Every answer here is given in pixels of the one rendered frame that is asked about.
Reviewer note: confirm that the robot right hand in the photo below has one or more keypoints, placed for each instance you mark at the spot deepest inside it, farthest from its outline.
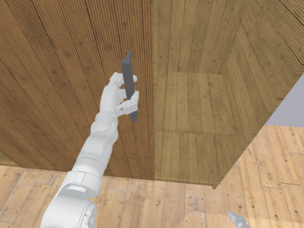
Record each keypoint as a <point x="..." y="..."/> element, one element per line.
<point x="239" y="221"/>

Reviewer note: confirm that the left robot upper arm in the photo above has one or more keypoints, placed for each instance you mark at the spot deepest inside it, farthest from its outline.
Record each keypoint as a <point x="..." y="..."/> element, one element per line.
<point x="70" y="212"/>

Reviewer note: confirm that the robot left hand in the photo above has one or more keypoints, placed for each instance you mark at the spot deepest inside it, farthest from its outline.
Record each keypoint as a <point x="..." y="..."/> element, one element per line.
<point x="112" y="96"/>

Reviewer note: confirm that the handle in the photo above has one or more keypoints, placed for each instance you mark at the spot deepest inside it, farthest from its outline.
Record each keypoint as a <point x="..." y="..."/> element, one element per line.
<point x="127" y="71"/>

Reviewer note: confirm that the left robot forearm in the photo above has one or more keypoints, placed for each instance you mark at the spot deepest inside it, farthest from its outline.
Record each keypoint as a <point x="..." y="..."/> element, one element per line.
<point x="84" y="180"/>

